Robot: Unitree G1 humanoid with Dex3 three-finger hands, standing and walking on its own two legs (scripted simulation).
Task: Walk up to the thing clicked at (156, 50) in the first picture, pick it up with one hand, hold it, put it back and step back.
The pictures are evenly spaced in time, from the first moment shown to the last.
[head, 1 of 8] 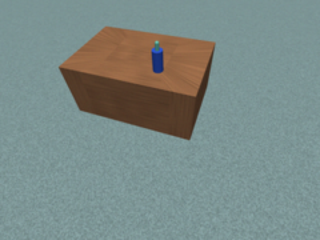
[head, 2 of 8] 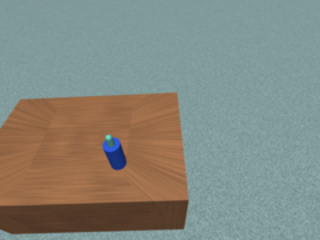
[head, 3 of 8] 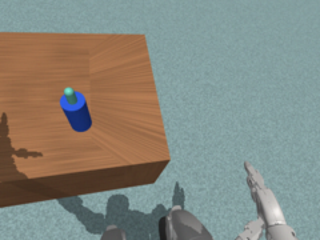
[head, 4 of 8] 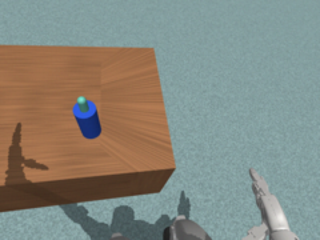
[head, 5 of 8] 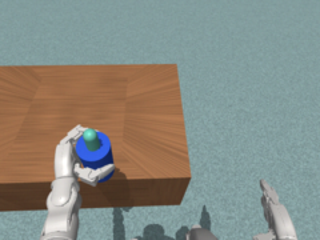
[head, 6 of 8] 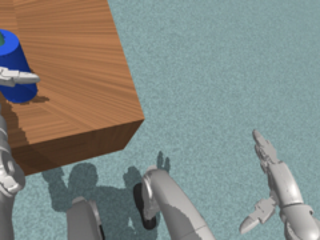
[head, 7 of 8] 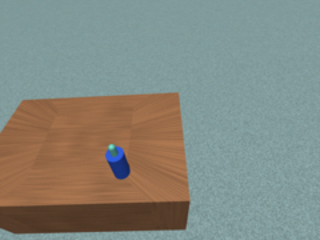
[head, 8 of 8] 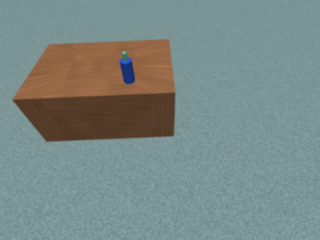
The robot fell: no
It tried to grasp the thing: yes
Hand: left
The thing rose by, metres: 0.25
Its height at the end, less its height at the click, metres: +0.00
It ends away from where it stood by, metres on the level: 0.04
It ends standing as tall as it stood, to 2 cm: yes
